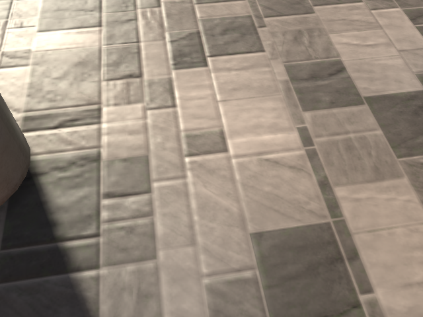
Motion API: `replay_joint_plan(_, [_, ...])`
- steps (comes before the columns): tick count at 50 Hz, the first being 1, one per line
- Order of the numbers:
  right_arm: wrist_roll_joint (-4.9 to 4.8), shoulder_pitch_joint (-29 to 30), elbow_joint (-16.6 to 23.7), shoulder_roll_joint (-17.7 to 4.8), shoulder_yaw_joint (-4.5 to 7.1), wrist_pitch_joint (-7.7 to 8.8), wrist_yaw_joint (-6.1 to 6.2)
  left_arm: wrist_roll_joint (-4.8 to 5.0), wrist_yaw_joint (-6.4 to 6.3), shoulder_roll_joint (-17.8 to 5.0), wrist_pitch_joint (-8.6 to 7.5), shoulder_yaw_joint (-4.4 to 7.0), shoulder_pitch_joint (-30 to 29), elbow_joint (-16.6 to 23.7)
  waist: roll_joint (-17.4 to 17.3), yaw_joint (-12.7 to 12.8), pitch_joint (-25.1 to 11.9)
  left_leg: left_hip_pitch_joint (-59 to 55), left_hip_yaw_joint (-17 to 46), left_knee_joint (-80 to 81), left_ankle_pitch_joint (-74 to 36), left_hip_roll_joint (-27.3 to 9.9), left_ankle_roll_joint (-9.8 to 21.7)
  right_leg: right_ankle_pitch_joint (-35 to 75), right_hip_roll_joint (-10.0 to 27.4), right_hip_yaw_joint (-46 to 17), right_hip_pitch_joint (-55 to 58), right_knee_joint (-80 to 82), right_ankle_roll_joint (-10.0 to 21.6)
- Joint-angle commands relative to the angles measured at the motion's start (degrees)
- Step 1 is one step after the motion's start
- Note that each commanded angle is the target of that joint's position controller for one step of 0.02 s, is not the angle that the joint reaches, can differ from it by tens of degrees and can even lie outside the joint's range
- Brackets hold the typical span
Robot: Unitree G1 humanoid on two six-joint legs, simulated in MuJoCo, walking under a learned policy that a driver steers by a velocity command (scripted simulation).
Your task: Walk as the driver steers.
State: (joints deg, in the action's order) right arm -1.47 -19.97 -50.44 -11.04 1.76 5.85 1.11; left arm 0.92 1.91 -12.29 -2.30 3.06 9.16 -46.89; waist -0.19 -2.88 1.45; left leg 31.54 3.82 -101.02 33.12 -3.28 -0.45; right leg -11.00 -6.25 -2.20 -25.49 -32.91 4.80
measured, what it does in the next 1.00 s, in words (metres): walks ahead, turning right: left foot, then right foot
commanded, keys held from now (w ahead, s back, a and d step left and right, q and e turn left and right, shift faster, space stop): w+e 0.64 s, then w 0.18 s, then w+q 0.18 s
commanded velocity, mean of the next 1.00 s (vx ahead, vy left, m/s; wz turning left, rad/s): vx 0.50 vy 0.00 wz -0.45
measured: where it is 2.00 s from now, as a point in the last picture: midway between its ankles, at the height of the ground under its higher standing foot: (263, 144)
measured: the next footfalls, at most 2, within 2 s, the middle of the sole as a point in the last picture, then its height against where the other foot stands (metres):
left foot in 0.24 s outside the picture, level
right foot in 0.76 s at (281, 283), level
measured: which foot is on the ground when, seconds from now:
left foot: up 0.00-0.22, down 0.24-0.76, up 0.78-1.00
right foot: down 0.00-0.26, up 0.28-0.74, down 0.76-1.00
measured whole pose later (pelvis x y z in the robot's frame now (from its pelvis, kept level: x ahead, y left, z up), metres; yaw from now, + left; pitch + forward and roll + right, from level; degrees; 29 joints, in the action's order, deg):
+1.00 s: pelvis +0.54 -0.13 +0.02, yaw -26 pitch +2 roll -1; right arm -1.3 -10.2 -45.2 -16.8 3.7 4.2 0.2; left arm -0.6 1.2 -13.0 -4.7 3.7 16.7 -44.4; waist -2.6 1.3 1.1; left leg 39.6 2.8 -61.9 11.9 -7.5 -0.7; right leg -9.9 -4.4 3.1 -9.5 -17.5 4.4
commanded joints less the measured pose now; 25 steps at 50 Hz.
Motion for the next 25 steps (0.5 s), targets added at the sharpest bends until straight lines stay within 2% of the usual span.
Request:
replay_joint_plan(1, [1.81,5.1,7.7,-6.7,1.62,0.5,1.06,-0.62,-1.94,-9.4,-1.45,2.4,3.3,4.8,-6.7,1.0,-6.9,24.0,4.9,19.4,-16.5,-3.8,-2.5,4.6,24.2,-37.1,18.9,14.0,17.8])
replay_joint_plan(2, [3.56,3.4,7.6,-5.6,1.65,-0.29,1.17,-0.12,-2.02,-8.2,-1.51,2.13,0.5,5.9,-4.5,-1.0,-4.9,17.4,4.8,28.5,-15.4,-4.8,-3.8,10.8,20.8,-31.3,10.7,13.8,16.7])
replay_joint_plan(3, [4.08,5.3,8.6,-5.6,1.61,-0.3,1.02,0.14,-2.51,-7.8,-1.54,2.04,-1.2,6.5,-1.0,-1.6,-3.2,10.2,3.1,38.9,-15.4,-5.0,-4.6,14.9,17.2,-24.2,2.7,14.9,14.8])
replay_joint_plan(4, [3.81,8.7,10.2,-4.6,1.39,0.2,0.61,0.21,-3.35,-7.8,-1.35,2.07,-0.6,6.5,3.2,-0.4,-3.3,3.0,1.1,47.8,-20.1,-3.1,-4.7,18.4,12.7,-19.2,-1.3,15.3,13.3])
replay_joint_plan(5, [2.92,10.0,10.1,-3.9,1.0,0.5,0.15,0.59,-4.05,-8.2,-0.89,2.35,0.9,5.6,4.7,0.4,-5.2,-3.9,-1.1,55.8,-27.6,-0.6,-4.3,19.1,9.5,-14.8,-2.3,14.3,11.5])
replay_joint_plan(6, [2.13,12.1,9.9,-4.4,1.23,0.62,0.07,0.65,-4.28,-9.1,-0.75,2.8,4.1,4.7,5.6,2.3,-5.9,-7.6,-2.5,59.6,-33.3,2.1,-4.6,18.7,8.9,-14.4,-1.4,14.3,10.6])
replay_joint_plan(7, [1.42,12.5,10.1,-4.5,1.49,0.47,-0.22,0.92,-4.36,-8.7,-0.45,2.89,6.2,4.1,5.8,2.6,-6.5,-9.5,-2.6,62.6,-34.6,3.3,-4.4,16.6,8.9,-15.4,0.5,13.3,10.2])
replay_joint_plan(8, [0.96,13.7,10.5,-5.1,1.72,0.44,-0.4,1.11,-4.22,-8.2,-0.34,2.89,7.6,3.5,5.0,3.0,-5.6,-10.2,-2.3,65.2,-34.5,3.9,-3.8,13.6,9.2,-16.6,1.7,12.3,9.4])
replay_joint_plan(9, [1.07,13.9,11.2,-5.3,2.05,0.33,-0.55,1.79,-3.75,-8.0,-0.24,2.9,7.9,3.2,6.1,2.4,-6.3,-12.2,-1.4,67.1,-34.7,3.8,-2.5,10.2,9.4,-18.4,4.5,10.7,8.3])
replay_joint_plan(10, [1.26,13.4,10.9,-6.1,2.45,0.44,-0.62,1.98,-3.61,-7.3,-0.21,2.83,8.1,3.3,5.8,1.5,-5.8,-14.2,-1.2,68.7,-34.0,3.9,-1.3,7.0,9.4,-19.6,5.4,8.7,7.1])
replay_joint_plan(11, [2.13,11.1,10.0,-7.1,2.99,0.78,-0.69,1.7,-3.54,-6.6,-0.57,2.55,8.2,3.7,6.3,0.3,-5.8,-18.2,-1.2,68.1,-32.5,4.1,-0.3,5.3,9.1,-20.8,5.3,6.7,6.1])
replay_joint_plan(12, [2.21,4.6,8.4,-8.4,3.79,1.09,-0.56,1.39,-3.35,-5.7,-1.0,2.2,6.6,4.5,6.1,-3.9,-6.3,-25.4,-0.4,68.6,-29.1,3.6,1.1,7.5,6.9,-19.7,2.9,-0.1,4.5])
replay_joint_plan(13, [1.63,-4.5,6.8,-12.4,4.86,1.18,-0.15,0.88,-2.7,-2.0,-1.86,0.99,6.1,6.1,-1.5,-7.7,-11.1,-38.1,9.4,71.1,-24.7,-5.1,4.1,2.5,2.1,-14.5,-4.0,-17.6,1.9])
replay_joint_plan(14, [2.24,-8.8,5.9,-17.2,5.13,1.25,-0.46,2.13,-2.0,1.8,-2.5,0.14,16.9,6.5,-22.5,-2.2,-19.0,-49.3,37.6,79.8,-18.0,-21.1,15.5,-24.1,-4.5,-12.5,-15.5,-36.8,-0.5])
replay_joint_plan(15, [1.4,-4.5,7.1,-13.3,4.64,1.16,-0.43,2.57,-1.97,-5.5,-2.3,1.42,16.3,5.8,-16.9,-1.7,-14.3,-46.2,43.9,83.1,-2.9,-22.8,15.9,-22.3,0.9,-11.8,-23.2,-42.7,-1.2])
replay_joint_plan(16, [0.93,-0.5,8.4,-9.9,3.85,0.98,-0.18,1.94,-2.0,-8.4,-1.86,2.23,9.1,6.8,-10.3,-3.3,-6.5,-38.9,34.5,83.4,-1.4,-19.3,13.3,-15.5,3.7,-10.3,-25.0,-43.3,-1.1])
replay_joint_plan(17, [0.95,2.5,8.4,-8.1,3.31,0.49,-0.17,0.7,-2.28,-7.0,-1.36,2.1,4.9,7.6,-4.7,-2.8,-2.2,-32.4,25.9,83.8,-8.6,-16.1,11.6,-11.1,6.0,-7.8,-24.4,-40.3,-1.2])
replay_joint_plan(18, [0.99,4.5,7.9,-7.5,2.92,0.33,-0.28,-0.07,-2.58,-6.7,-1.24,2.34,4.0,8.4,-4.3,-1.6,-0.6,-27.0,21.1,85.1,-15.6,-14.4,10.9,-8.1,7.5,-7.8,-21.1,-37.7,-1.2])
replay_joint_plan(19, [1.76,4.9,7.1,-7.0,2.52,0.41,-0.08,0.18,-2.44,-5.6,-0.94,2.35,3.8,9.0,-6.0,0.4,-0.4,-23.3,17.1,86.4,-20.4,-13.3,10.1,-6.6,8.8,-7.9,-17.9,-35.4,-0.9])
replay_joint_plan(20, [2.04,4.9,6.7,-7.2,2.74,0.61,-0.13,0.45,-2.43,-4.6,-0.73,2.2,3.7,9.4,-6.3,0.6,0.0,-22.7,13.2,88.0,-24.2,-12.5,9.6,-5.6,9.1,-6.0,-16.9,-33.8,-1.2])
replay_joint_plan(22, [1.7,4.3,5.5,-8.1,3.18,0.97,-0.19,0.16,-2.35,-3.5,-0.4,2.06,2.0,10.7,-5.8,0.9,-0.8,-24.1,7.4,89.3,-33.6,-12.1,9.8,-2.0,9.4,-4.7,-17.6,-29.1,-1.8])
replay_joint_plan(23, [1.89,3.3,4.8,-8.6,3.51,0.85,-0.12,0.0,-2.06,-2.8,-0.41,1.94,0.6,11.3,-5.6,0.9,-1.8,-25.5,5.7,89.1,-37.6,-12.3,10.0,-0.5,9.7,-4.2,-17.9,-26.9,-2.2])
replay_joint_plan(25, [1.7,3.5,4.2,-9.3,3.82,0.5,0.27,0.37,-1.68,-2.7,-0.32,1.8,-1.3,11.8,-5.4,0.8,-2.1,-27.8,1.2,89.2,-40.9,-12.3,9.3,4.3,10.1,-3.4,-19.3,-21.9,-3.4])
Velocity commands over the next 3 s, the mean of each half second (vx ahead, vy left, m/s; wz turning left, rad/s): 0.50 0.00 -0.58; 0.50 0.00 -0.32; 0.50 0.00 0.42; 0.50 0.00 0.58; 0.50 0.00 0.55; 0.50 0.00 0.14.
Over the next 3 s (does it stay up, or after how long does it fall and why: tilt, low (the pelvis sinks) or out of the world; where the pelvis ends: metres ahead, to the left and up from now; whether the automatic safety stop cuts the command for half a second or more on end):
stays up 1.60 -0.07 0.02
